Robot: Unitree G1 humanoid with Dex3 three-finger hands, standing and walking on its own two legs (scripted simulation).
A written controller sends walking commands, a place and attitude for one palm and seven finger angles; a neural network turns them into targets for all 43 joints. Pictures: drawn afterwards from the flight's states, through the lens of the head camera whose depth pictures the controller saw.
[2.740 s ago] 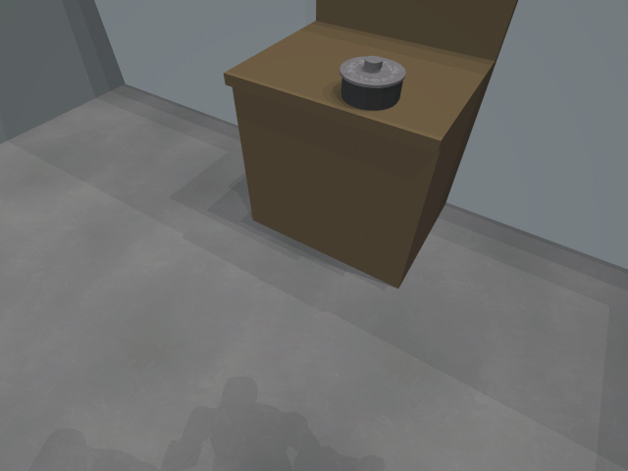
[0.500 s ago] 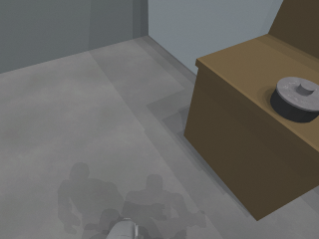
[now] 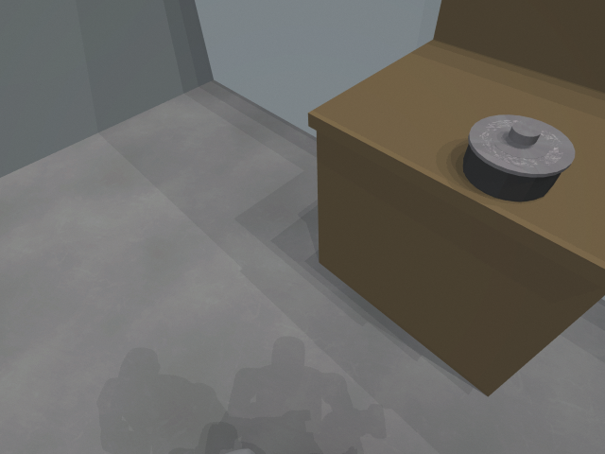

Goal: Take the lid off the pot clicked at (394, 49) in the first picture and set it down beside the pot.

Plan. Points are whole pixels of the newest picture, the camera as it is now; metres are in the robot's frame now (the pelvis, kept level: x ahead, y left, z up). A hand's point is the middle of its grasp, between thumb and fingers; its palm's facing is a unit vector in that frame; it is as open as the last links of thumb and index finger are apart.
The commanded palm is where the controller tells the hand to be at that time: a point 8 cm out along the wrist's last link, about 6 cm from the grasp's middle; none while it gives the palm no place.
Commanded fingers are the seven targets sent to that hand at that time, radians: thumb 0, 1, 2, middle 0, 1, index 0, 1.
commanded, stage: turn to face it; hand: left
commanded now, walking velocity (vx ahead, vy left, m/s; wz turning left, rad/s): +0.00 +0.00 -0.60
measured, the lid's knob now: (524, 133) +0.68 -0.35 +0.05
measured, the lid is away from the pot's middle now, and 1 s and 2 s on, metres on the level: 0.00 0.00 0.00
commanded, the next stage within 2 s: take the last steps up to it in 1.06 s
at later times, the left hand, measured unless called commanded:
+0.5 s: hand (175, 433) +0.16 +0.23 -0.15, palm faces -0.24 -0.94 -0.24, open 7.4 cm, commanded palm none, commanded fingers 0.00 0.90 0.90 -0.20 -0.30 -0.20 -0.30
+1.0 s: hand (240, 421) +0.19 +0.13 -0.14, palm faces -0.53 -0.81 -0.23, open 7.4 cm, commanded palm none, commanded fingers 0.00 0.90 0.90 -0.20 -0.30 -0.20 -0.30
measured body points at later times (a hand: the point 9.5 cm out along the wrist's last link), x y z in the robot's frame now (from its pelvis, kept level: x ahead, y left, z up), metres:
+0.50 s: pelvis +0.01 +0.04 +0.02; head +0.04 +0.05 +0.46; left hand +0.18 +0.28 -0.13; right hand +0.02 -0.23 -0.11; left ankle +0.05 +0.15 -0.72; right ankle +0.00 -0.08 -0.68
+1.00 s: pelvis +0.00 +0.02 +0.02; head +0.03 -0.01 +0.46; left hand +0.22 +0.17 -0.12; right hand -0.11 -0.23 -0.13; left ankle +0.07 +0.14 -0.67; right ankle -0.05 -0.08 -0.72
